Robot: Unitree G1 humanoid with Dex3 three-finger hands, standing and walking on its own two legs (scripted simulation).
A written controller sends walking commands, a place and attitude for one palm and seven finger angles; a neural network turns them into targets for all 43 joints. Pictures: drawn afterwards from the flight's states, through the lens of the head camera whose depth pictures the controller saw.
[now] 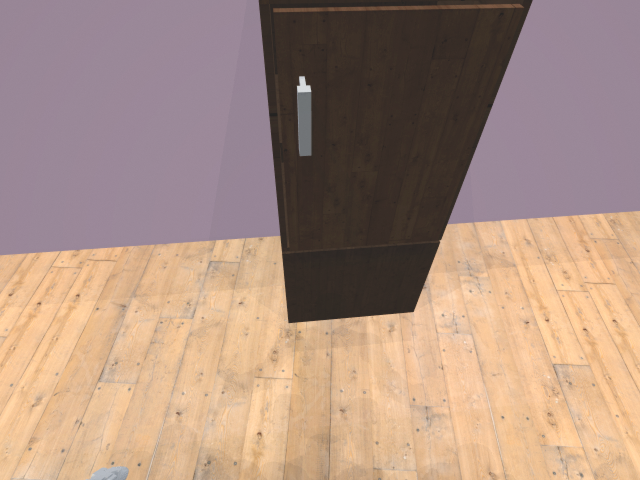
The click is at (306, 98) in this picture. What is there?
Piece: cupboard door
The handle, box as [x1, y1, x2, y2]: [297, 76, 310, 155]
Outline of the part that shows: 299,76 300,85 297,86 299,154 310,155 310,87 309,85 305,84 304,76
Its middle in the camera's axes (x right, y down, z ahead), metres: -0.03 -0.23 +0.72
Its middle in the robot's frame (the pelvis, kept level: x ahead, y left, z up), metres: +0.70 +0.07 +0.09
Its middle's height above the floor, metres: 0.86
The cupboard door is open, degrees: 0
